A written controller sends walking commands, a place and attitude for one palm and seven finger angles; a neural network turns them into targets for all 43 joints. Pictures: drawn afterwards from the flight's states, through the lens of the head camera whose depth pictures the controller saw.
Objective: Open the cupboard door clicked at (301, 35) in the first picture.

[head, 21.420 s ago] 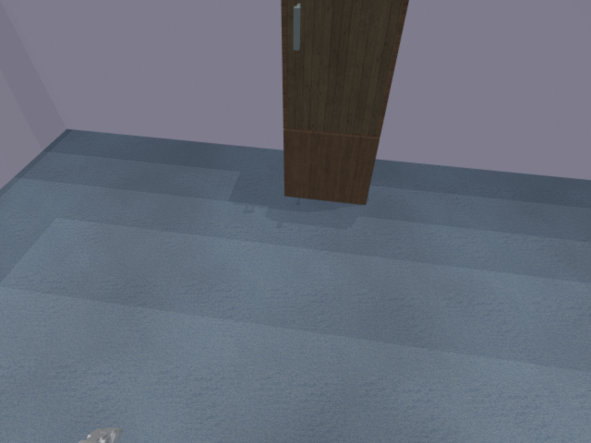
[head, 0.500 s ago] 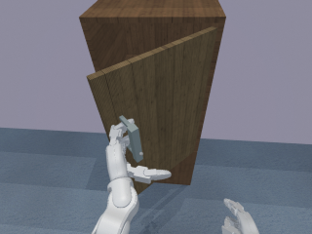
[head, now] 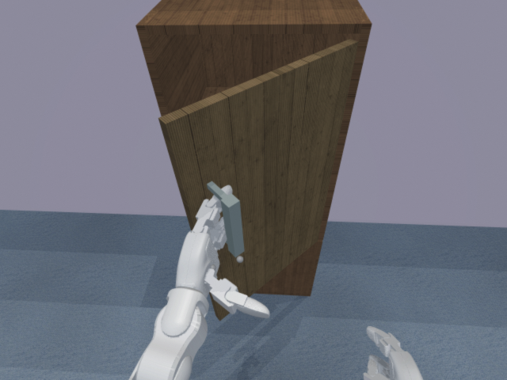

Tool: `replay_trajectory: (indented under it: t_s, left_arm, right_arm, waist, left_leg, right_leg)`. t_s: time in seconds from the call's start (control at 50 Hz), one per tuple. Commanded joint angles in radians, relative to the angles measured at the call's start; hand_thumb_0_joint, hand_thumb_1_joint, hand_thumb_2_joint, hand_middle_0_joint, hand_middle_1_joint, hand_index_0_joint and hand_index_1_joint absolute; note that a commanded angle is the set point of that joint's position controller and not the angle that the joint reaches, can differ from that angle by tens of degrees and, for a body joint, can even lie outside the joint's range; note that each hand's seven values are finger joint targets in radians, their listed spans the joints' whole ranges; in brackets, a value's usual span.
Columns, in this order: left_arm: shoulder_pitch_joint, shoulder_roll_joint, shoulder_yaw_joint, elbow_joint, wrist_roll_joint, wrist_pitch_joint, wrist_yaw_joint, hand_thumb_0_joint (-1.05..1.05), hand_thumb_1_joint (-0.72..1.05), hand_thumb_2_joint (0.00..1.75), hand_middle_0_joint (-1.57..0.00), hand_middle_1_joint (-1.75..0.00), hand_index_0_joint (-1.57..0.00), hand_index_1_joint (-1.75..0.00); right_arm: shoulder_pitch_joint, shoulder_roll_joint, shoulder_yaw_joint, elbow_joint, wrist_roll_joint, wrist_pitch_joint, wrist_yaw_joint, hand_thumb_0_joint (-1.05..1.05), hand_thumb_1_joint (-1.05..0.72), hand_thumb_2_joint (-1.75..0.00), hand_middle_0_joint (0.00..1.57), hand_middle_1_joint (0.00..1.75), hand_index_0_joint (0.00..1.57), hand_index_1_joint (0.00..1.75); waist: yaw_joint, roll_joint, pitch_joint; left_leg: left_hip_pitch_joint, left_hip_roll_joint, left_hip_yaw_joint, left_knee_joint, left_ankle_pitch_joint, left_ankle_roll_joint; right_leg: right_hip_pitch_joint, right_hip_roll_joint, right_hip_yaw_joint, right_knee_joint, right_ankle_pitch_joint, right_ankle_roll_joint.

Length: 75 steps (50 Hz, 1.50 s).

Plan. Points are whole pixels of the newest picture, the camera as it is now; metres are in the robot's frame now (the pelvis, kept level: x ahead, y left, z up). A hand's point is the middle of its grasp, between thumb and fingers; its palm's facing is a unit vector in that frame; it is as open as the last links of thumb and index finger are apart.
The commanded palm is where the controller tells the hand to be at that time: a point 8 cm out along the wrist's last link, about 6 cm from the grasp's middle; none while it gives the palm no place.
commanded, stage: slide the hand sideways off the handle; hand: left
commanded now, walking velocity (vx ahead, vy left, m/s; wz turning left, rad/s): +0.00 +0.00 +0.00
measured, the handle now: (225, 220) +0.35 +0.06 +0.09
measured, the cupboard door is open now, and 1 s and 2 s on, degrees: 44 44 44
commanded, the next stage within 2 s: draw the hand back to the body in 0.90 s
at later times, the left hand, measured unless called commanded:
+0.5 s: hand (211, 290) +0.23 +0.07 +0.09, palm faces -0.06 -1.00 +0.00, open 16.4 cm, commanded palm +0.20 +0.13 +0.09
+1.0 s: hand (177, 312) +0.19 +0.11 +0.09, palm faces -0.06 -1.00 +0.00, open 16.4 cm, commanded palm +0.17 +0.17 +0.09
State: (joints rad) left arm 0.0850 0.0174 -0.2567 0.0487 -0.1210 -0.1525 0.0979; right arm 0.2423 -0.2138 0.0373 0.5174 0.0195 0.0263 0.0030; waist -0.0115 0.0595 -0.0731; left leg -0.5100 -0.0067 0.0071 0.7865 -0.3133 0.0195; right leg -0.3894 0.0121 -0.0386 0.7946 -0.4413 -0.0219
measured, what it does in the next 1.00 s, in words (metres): stands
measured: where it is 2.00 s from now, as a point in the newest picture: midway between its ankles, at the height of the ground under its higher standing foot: outside the picture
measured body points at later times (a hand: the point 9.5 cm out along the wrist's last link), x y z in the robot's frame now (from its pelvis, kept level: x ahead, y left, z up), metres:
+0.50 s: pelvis +0.01 -0.01 -0.01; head +0.02 -0.02 +0.44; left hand +0.22 +0.13 +0.09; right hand +0.20 -0.22 -0.08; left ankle +0.06 +0.11 -0.71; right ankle -0.01 -0.11 -0.71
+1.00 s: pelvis +0.02 -0.01 -0.02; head +0.02 -0.03 +0.43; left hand +0.19 +0.16 +0.09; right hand +0.20 -0.24 -0.08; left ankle +0.06 +0.11 -0.71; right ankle -0.01 -0.11 -0.71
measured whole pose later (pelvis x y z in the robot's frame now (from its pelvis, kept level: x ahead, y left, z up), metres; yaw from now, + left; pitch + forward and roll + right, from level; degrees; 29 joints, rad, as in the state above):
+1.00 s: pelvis +0.02 -0.01 -0.02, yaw +1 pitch +6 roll -1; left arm 0.60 0.17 -0.04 -0.36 -0.22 -0.26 -0.14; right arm 0.28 -0.25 0.01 0.42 0.03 -0.08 -0.03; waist 0.00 0.06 -0.11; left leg -0.64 0.01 -0.03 0.93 -0.40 0.00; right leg -0.50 0.03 -0.07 0.91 -0.52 -0.04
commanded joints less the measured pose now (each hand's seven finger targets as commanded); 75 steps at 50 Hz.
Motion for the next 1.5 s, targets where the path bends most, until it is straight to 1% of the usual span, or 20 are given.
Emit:
replay_trajectory:
  t_s: [0.0,0.06,0.1,0.18,0.26,0.3,0.4,0.5,0.56,0.66,0.76,0.8,0.92,0.98,1.06,1.08,1.16,1.24,1.38,1.48]
  left_arm:
    - [-0.079,-0.042,-0.025,-0.33,0.07,-0.082,0.046,0.0,-0.5,0.3,-0.15,-0.3,-0.15,-0.3]
    - [-0.01,0.007,-0.024,-0.391,0.137,-0.094,0.063,0.0,-0.5,0.3,-0.15,-0.3,-0.15,-0.3]
    - [0.024,0.012,-0.025,-0.411,0.143,-0.093,0.06,0.0,-0.5,0.3,-0.15,-0.3,-0.15,-0.3]
    - [0.087,0.021,-0.009,-0.491,0.104,-0.09,0.037,0.0,-0.5,0.3,-0.15,-0.3,-0.15,-0.3]
    - [0.174,0.037,0.019,-0.531,0.064,-0.087,0.011,0.0,-0.5,0.3,-0.15,-0.3,-0.15,-0.3]
    - [0.194,0.03,0.006,-0.547,0.063,-0.09,-0.005,0.0,-0.5,0.3,-0.15,-0.3,-0.15,-0.3]
    - [0.212,0.096,0.059,-0.555,0.061,-0.098,-0.047,0.0,-0.5,0.3,-0.15,-0.3,-0.15,-0.3]
    - [0.281,0.131,0.117,-0.599,0.026,-0.11,-0.086,0.0,-0.5,0.3,-0.15,-0.3,-0.15,-0.3]
    - [0.385,0.16,0.179,-0.595,-0.011,-0.115,-0.109,0.0,-0.5,0.3,-0.15,-0.3,-0.15,-0.3]
    - [0.463,0.176,0.204,-0.615,-0.042,-0.126,-0.162,0.0,-0.5,0.3,-0.15,-0.3,-0.15,-0.3]
    - [0.487,0.228,0.271,-0.612,-0.074,-0.141,-0.214,0.0,-0.5,0.3,-0.15,-0.3,-0.15,-0.3]
    - [0.475,0.226,0.272,-0.642,-0.086,-0.158,-0.231,0.0,-0.5,0.3,-0.15,-0.3,-0.15,-0.3]
    - [0.457,0.203,0.24,-0.658,-0.107,-0.186,-0.248,0.0,-0.5,0.3,-0.15,-0.3,-0.15,-0.3]
    - [0.466,0.206,0.235,-0.627,-0.095,-0.171,-0.24,0.0,-0.5,0.3,-0.15,-0.3,-0.15,-0.3]
    - [0.465,0.295,0.335,-0.65,-0.083,-0.134,-0.214,0.0,-0.5,0.3,-0.15,-0.3,-0.15,-0.3]
    - [0.464,0.272,0.319,-0.674,-0.084,-0.126,-0.213,0.0,-0.5,0.3,-0.15,-0.3,-0.15,-0.3]
    - [0.474,0.284,0.369,-0.678,-0.123,-0.09,-0.211,0.0,-0.5,0.3,-0.15,-0.3,-0.15,-0.3]
    - [0.462,0.269,0.343,-0.715,-0.147,-0.066,-0.247,0.0,-0.5,0.3,-0.15,-0.3,-0.15,-0.3]
    - [0.423,0.329,0.417,-0.696,-0.161,-0.005,-0.281,0.0,-0.5,0.3,-0.15,-0.3,-0.15,-0.3]
    - [0.394,0.349,0.465,-0.742,-0.188,0.012,-0.288,0.0,-0.32,0.37,-0.16,-0.3,-0.16,-0.3]
  right_arm:
    - [-0.134,-0.085,-0.041,-0.218,-0.01,-0.07,0.022,0.0,-0.9,-0.9,0.2,0.3,0.2,0.3]
    - [-0.119,-0.09,-0.044,-0.232,-0.018,-0.06,0.038,0.0,-0.9,-0.9,0.2,0.3,0.2,0.3]
    - [-0.123,-0.084,-0.04,-0.246,-0.019,-0.054,0.041,0.0,-0.9,-0.9,0.2,0.3,0.2,0.3]
    - [-0.132,-0.082,-0.037,-0.265,-0.015,-0.054,0.031,0.0,-0.9,-0.9,0.2,0.3,0.2,0.3]
    - [-0.115,-0.088,-0.038,-0.268,-0.013,-0.067,0.019,0.0,-0.9,-0.9,0.2,0.3,0.2,0.3]
    - [-0.112,-0.091,-0.038,-0.272,-0.011,-0.072,0.016,0.0,-0.9,-0.9,0.2,0.3,0.2,0.3]
    - [-0.092,-0.097,-0.036,-0.266,-0.013,-0.082,0.005,0.0,-0.9,-0.9,0.2,0.3,0.2,0.3]
    - [-0.084,-0.094,-0.039,-0.274,-0.01,-0.1,-0.005,0.0,-0.9,-0.9,0.2,0.3,0.2,0.3]
    - [-0.071,-0.096,-0.042,-0.275,-0.006,-0.111,-0.01,0.0,-0.9,-0.9,0.2,0.3,0.2,0.3]
    - [-0.062,-0.102,-0.047,-0.28,0.001,-0.124,-0.015,0.0,-0.9,-0.9,0.2,0.3,0.2,0.3]
    - [-0.061,-0.108,-0.054,-0.274,0.005,-0.134,-0.03,0.0,-0.9,-0.9,0.2,0.3,0.2,0.3]
    - [-0.057,-0.107,-0.055,-0.277,0.007,-0.143,-0.032,0.0,-0.9,-0.9,0.2,0.3,0.2,0.3]
    - [-0.05,-0.112,-0.057,-0.278,0.013,-0.169,-0.04,0.0,-0.9,-0.9,0.2,0.3,0.2,0.3]
    - [-0.051,-0.111,-0.059,-0.276,0.013,-0.177,-0.04,0.0,-0.9,-0.9,0.2,0.3,0.2,0.3]
    - [-0.061,-0.109,-0.06,-0.276,0.015,-0.165,-0.047,0.0,-0.9,-0.9,0.2,0.3,0.2,0.3]
    - [-0.072,-0.104,-0.056,-0.287,0.019,-0.166,-0.047,0.0,-0.9,-0.9,0.2,0.3,0.2,0.3]
    - [-0.079,-0.101,-0.049,-0.275,0.025,-0.173,-0.053,0.0,-0.9,-0.9,0.2,0.3,0.2,0.3]
    - [-0.083,-0.11,-0.039,-0.271,0.033,-0.191,-0.057,0.0,-0.9,-0.9,0.2,0.3,0.2,0.3]
    - [-0.09,-0.12,-0.036,-0.248,0.035,-0.206,-0.071,0.0,-0.9,-0.9,0.2,0.3,0.2,0.3]
    - [-0.097,-0.12,-0.029,-0.237,0.039,-0.229,-0.078,0.0,-0.9,-0.9,0.2,0.3,0.2,0.3]
  waist:
    - [0.012,-0.124,-0.136]
    - [0.013,-0.085,-0.131]
    - [0.009,-0.081,-0.1]
    - [0.011,-0.058,-0.115]
    - [0.003,-0.11,-0.123]
    - [-0.007,-0.108,-0.104]
    - [-0.014,-0.097,-0.085]
    - [0.006,-0.06,-0.142]
    - [0.022,-0.1,-0.158]
    - [0.01,-0.113,-0.134]
    - [0.005,-0.123,-0.103]
    - [0.005,-0.082,-0.116]
    - [-0.004,-0.054,-0.115]
    - [-0.003,-0.074,-0.102]
    - [0.027,-0.085,-0.138]
    - [0.029,-0.061,-0.138]
    - [0.035,-0.071,-0.128]
    - [0.027,-0.032,-0.09]
    - [0.027,-0.05,-0.043]
    - [0.042,-0.011,-0.082]
  left_leg:
    - [0.189,0.018,-0.045,-0.12,0.041,0.008]
    - [0.168,0.017,-0.039,-0.103,0.053,0.01]
    - [0.156,0.018,-0.032,-0.102,0.027,0.01]
    - [0.163,0.017,-0.027,-0.095,0.022,0.01]
    - [0.155,0.015,-0.029,-0.079,0.047,0.012]
    - [0.149,0.015,-0.03,-0.073,0.046,0.012]
    - [0.12,0.008,-0.034,-0.051,0.039,0.015]
    - [0.125,0.001,-0.025,-0.028,0.083,0.014]
    - [0.104,0.0,-0.022,-0.017,0.113,0.014]
    - [0.069,-0.005,-0.02,0.009,0.125,0.015]
    - [0.016,-0.009,-0.026,0.038,0.083,0.012]
    - [0.028,-0.011,-0.025,0.043,0.086,0.011]
    - [0.025,-0.008,-0.038,0.05,0.059,0.013]
    - [0.012,-0.006,-0.04,0.05,0.039,0.014]
    - [0.022,-0.003,-0.035,0.029,0.044,0.016]
    - [0.037,-0.004,-0.03,0.023,0.048,0.018]
    - [0.054,0.001,-0.035,0.001,0.051,0.016]
    - [0.079,0.002,-0.041,-0.029,0.037,0.014]
    - [0.095,0.005,-0.049,-0.06,0.01,0.016]
    - [0.147,0.005,-0.06,-0.09,0.028,0.013]
  right_leg:
    - [-0.104,0.008,-0.019,-0.141,0.138,-0.007]
    - [-0.108,0.005,-0.009,-0.121,0.146,-0.014]
    - [-0.122,0.004,-0.007,-0.126,0.124,-0.013]
    - [-0.112,0.008,-0.003,-0.133,0.121,-0.013]
    - [-0.097,0.013,-0.005,-0.13,0.167,-0.005]
    - [-0.123,0.012,-0.007,-0.122,0.175,0.001]
    - [-0.143,0.007,0.004,-0.112,0.179,0.004]
    - [-0.114,0.006,0.011,-0.094,0.239,0.004]
    - [-0.077,0.008,0.014,-0.091,0.296,0.009]
    - [-0.082,-0.003,0.028,-0.084,0.381,0.029]
    - [-0.101,-0.016,0.065,-0.098,0.34,0.04]
    - [-0.119,-0.014,0.061,-0.088,0.337,0.039]
    - [-0.169,-0.003,0.042,-0.077,0.247,0.029]
    - [-0.182,-0.003,0.045,-0.081,0.198,0.027]
    - [-0.137,0.001,0.044,-0.088,0.169,0.018]
    - [-0.143,0.002,0.041,-0.09,0.174,0.018]
    - [-0.119,0.011,0.022,-0.108,0.187,0.018]
    - [-0.137,0.018,0.0,-0.122,0.167,0.017]
    - [-0.13,0.016,0.002,-0.168,0.113,0.018]
    - [-0.098,0.022,-0.019,-0.171,0.131,0.011]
